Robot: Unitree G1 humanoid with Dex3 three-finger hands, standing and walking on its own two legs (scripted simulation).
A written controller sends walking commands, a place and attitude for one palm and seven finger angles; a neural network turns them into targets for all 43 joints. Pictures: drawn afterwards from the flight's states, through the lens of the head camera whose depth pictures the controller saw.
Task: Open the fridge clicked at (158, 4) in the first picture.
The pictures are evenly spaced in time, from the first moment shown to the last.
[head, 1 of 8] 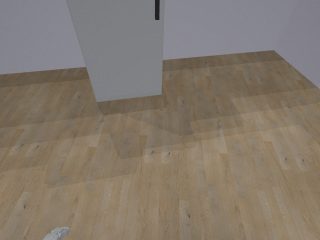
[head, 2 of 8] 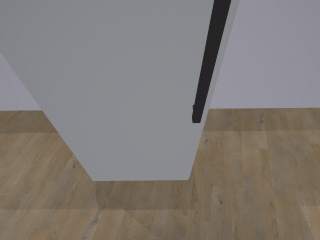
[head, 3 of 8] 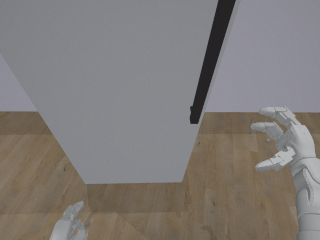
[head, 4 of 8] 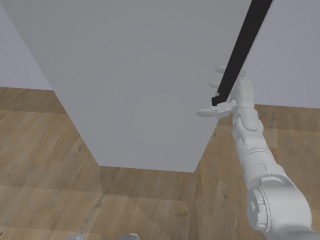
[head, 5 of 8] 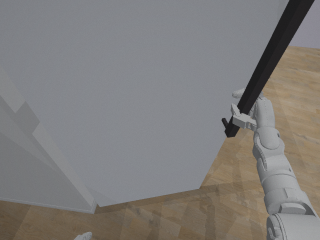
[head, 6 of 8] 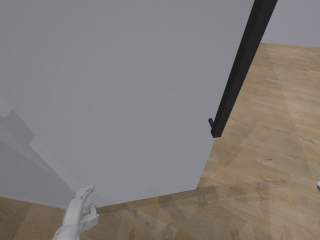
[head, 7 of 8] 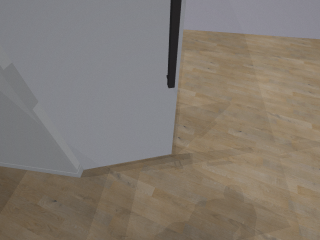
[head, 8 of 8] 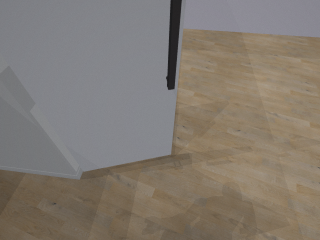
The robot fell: no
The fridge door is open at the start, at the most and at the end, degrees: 0 76 70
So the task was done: yes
